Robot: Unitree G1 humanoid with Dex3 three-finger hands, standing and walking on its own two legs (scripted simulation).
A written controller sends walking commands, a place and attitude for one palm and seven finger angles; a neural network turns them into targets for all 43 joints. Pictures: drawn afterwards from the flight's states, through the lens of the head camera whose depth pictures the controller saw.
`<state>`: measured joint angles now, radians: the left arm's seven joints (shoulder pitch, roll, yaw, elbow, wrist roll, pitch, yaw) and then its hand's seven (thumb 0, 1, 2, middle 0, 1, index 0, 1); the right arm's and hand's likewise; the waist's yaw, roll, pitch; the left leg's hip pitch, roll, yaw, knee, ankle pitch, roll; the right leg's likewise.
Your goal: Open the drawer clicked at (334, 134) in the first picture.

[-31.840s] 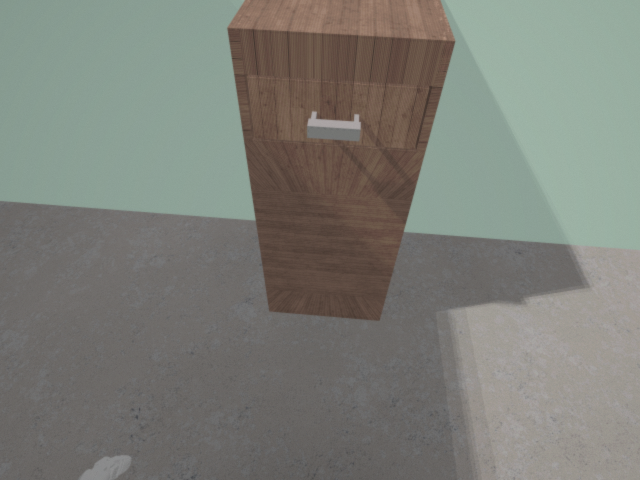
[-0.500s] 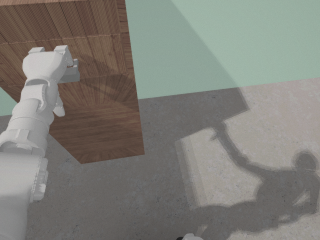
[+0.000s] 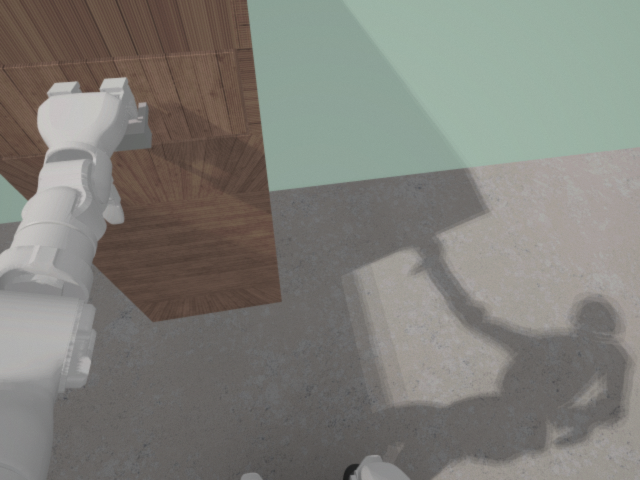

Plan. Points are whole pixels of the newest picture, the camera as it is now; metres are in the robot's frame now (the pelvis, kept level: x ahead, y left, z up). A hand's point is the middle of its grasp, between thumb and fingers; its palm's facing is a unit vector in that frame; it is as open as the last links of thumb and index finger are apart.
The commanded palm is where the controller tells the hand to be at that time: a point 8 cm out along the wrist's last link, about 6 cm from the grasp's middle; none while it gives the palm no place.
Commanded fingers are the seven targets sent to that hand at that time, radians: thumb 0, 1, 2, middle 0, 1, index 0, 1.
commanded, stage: lower the fingers behind the handle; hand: left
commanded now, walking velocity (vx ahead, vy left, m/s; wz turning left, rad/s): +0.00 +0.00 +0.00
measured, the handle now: (108, 124) +0.57 +0.26 +0.07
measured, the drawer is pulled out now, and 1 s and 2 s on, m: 0.00 0.00 0.00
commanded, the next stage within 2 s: lift the hand off the handle in 0.32 s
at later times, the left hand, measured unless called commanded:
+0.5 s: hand (104, 154) +0.51 +0.25 +0.08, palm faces -0.02 +0.03 -1.00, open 14.0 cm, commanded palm +0.50 +0.24 +0.11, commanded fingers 0.00 -0.50 0.30 -0.30 -1.20 -0.30 -1.20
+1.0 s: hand (104, 148) +0.52 +0.25 +0.08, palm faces -0.08 +0.02 -1.00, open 13.7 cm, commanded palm +0.52 +0.24 +0.15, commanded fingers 0.00 -0.50 0.30 -0.30 -1.20 -0.30 -1.20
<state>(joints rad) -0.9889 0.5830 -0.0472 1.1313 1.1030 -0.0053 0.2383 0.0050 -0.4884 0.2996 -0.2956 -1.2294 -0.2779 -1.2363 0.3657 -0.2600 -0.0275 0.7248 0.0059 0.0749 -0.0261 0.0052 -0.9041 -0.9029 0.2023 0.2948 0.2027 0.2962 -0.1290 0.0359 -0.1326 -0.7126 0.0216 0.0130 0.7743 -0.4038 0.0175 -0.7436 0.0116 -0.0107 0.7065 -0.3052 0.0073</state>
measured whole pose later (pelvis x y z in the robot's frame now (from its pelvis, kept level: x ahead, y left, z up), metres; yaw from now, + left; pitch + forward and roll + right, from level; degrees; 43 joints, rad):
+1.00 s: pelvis -0.02 +0.00 -0.01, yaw +0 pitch +20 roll -2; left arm -1.11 0.66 -0.05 1.21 1.10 -0.01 0.15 0.01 -0.49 0.30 -0.34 -1.23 -0.35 -1.22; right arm 0.41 -0.26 0.00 0.72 0.01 0.03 -0.06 0.00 -0.90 -0.90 0.20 0.29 0.20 0.30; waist -0.18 0.05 -0.10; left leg -0.78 0.02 0.00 0.81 -0.39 0.02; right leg -0.80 0.01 -0.02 0.72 -0.28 0.01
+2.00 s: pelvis +0.02 -0.01 +0.02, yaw +1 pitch +13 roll -1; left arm -1.15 0.68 -0.08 1.02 1.04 -0.05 -0.12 0.01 -0.49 0.30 -0.35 -1.22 -0.34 -1.21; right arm 0.35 -0.29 -0.02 0.72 0.04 0.08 -0.07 0.01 -0.90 -0.90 0.20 0.29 0.20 0.30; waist -0.10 0.06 -0.09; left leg -0.46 0.02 0.01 0.56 -0.33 0.00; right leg -0.49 0.02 -0.02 0.51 -0.25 -0.01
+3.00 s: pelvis +0.01 -0.01 +0.04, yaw +2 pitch -3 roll -1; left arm -0.12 0.35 0.27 -0.15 -0.04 -0.05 0.04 0.00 -0.28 0.39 -0.30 -1.06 -0.31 -1.07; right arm 0.15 -0.16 0.10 0.58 0.01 -0.02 -0.06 0.01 -0.90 -0.90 0.20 0.30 0.20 0.30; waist 0.04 0.04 0.01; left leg -0.07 0.02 0.00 0.41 -0.29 -0.01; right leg -0.11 0.02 -0.03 0.37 -0.22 -0.01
